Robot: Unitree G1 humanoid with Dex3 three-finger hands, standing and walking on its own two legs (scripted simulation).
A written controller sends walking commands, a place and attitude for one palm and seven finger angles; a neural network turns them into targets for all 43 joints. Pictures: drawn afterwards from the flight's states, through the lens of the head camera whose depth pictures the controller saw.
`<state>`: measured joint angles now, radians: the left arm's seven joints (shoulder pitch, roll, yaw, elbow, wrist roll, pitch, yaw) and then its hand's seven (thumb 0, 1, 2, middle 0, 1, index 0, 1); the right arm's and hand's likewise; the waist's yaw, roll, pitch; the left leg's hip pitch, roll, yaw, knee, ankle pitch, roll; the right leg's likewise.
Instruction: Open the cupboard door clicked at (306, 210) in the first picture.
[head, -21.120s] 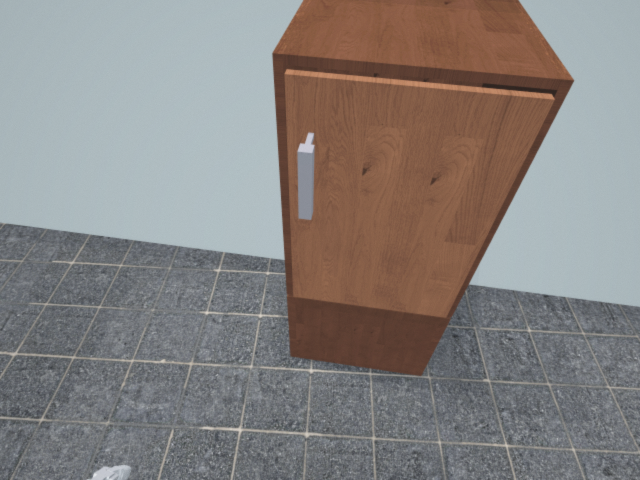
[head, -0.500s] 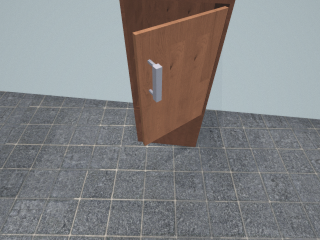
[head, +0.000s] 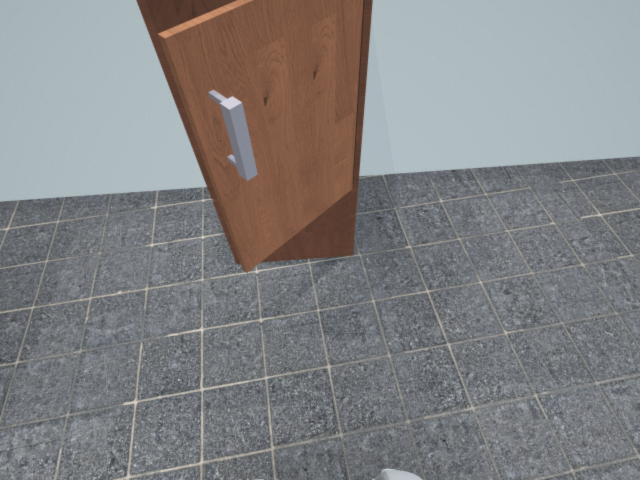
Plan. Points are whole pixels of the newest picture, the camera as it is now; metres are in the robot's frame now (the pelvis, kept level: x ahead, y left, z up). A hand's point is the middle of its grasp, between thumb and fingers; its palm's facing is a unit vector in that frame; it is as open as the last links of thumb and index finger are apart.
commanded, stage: walk to a spot facing it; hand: left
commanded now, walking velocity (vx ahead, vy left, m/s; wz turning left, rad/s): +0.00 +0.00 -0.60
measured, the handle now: (232, 136) +0.61 +0.19 +0.05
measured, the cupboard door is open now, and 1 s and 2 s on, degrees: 41 41 41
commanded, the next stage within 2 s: none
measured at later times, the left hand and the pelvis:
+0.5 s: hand out of the picture +0.12 +0.19 -0.18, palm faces -0.22 -0.95 -0.20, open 7.4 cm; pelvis +0.01 +0.00 +0.00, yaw -17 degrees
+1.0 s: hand (278, 425) +0.21 +0.09 -0.15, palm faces -0.57 -0.77 -0.28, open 7.3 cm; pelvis +0.01 -0.04 +0.00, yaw -37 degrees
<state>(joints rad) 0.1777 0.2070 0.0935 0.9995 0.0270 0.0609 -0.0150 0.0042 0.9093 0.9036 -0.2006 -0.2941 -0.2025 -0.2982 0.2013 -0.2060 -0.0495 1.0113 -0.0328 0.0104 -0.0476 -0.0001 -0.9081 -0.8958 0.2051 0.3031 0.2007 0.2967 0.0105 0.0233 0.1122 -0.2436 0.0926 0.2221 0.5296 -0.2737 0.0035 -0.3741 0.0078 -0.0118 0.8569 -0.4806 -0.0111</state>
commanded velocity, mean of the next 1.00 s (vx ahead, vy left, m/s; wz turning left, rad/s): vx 0.00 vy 0.00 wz -0.60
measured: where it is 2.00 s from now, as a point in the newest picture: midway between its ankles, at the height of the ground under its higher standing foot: outside the picture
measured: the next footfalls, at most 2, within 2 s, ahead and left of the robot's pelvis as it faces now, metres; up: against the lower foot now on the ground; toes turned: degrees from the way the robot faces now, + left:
left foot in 0.46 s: +0.09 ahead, +0.11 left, +0.00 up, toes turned -16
right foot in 0.82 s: -0.02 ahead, -0.14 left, +0.00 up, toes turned -32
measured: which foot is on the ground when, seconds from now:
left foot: down 0.00-0.06, up 0.08-0.44, down 0.46-0.80, up 0.82-1.00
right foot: down 0.00-0.44, up 0.46-0.80, down 0.82-1.00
